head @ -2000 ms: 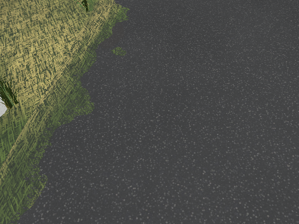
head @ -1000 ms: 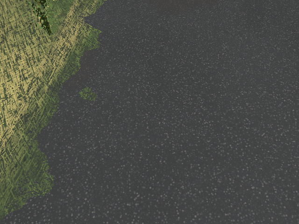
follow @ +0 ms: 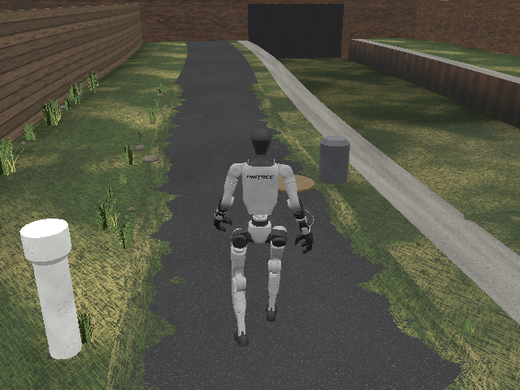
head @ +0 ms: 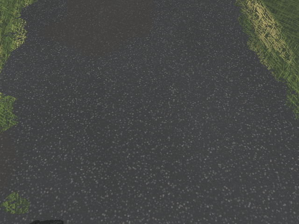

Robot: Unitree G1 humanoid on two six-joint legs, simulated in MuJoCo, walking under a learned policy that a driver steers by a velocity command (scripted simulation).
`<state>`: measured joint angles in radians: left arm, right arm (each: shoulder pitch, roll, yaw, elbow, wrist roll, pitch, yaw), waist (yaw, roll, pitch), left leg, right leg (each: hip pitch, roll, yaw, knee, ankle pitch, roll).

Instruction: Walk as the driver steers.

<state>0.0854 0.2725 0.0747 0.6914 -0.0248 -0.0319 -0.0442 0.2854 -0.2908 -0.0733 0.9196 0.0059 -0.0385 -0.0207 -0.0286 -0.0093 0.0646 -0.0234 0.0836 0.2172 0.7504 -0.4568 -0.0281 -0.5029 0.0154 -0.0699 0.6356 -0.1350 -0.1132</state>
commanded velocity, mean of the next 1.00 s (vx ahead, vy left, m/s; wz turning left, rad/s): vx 0.18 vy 0.00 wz -0.15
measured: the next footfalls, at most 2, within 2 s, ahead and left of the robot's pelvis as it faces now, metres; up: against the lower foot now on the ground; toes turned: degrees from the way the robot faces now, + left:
left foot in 0.42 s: +0.41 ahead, +0.08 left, +0.00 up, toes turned -20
right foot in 0.74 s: +0.27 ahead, -0.13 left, +0.00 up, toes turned -9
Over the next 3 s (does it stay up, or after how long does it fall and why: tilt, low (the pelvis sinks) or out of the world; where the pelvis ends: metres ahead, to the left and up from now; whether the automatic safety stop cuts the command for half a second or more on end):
stays up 0.47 0.05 0.03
